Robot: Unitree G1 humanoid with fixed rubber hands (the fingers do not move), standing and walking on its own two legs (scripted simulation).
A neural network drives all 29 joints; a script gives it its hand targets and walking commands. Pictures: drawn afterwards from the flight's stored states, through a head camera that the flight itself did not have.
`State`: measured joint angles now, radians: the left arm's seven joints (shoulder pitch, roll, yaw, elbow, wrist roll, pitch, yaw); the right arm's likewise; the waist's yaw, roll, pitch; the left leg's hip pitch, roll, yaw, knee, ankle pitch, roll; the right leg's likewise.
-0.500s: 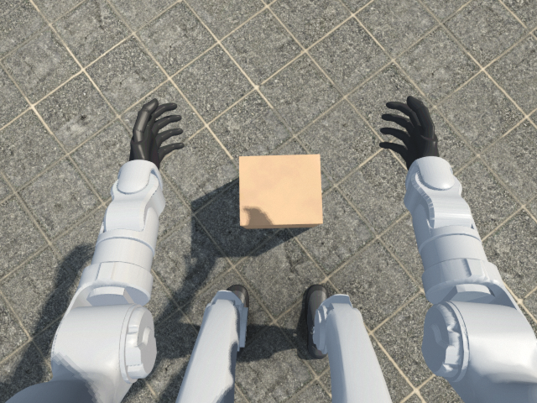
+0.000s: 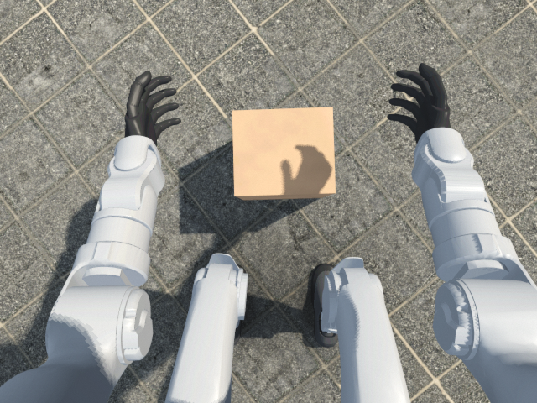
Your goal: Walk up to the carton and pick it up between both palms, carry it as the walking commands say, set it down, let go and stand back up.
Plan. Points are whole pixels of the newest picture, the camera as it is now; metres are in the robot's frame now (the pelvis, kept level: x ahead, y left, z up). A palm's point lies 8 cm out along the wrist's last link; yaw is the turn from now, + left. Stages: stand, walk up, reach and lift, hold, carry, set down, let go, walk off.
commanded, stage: reach and lift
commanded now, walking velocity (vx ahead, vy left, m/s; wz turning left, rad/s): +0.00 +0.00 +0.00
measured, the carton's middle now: (282, 160) +0.48 +0.01 -0.43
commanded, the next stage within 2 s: none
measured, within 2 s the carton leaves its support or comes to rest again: neither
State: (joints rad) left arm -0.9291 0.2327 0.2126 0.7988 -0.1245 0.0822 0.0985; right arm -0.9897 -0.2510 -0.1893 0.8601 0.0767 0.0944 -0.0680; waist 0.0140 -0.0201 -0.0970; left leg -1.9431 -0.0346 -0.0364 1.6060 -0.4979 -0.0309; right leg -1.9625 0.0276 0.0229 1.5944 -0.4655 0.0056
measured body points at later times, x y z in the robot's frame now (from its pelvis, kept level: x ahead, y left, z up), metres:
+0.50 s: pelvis -0.02 +0.00 -0.11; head +0.32 +0.00 +0.18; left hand +0.47 +0.20 -0.28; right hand +0.49 -0.18 -0.28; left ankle +0.08 +0.13 -0.50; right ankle +0.09 -0.12 -0.50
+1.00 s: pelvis -0.04 +0.00 -0.17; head +0.34 +0.00 +0.06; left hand +0.48 +0.21 -0.38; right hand +0.49 -0.19 -0.38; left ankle +0.08 +0.13 -0.50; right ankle +0.09 -0.12 -0.50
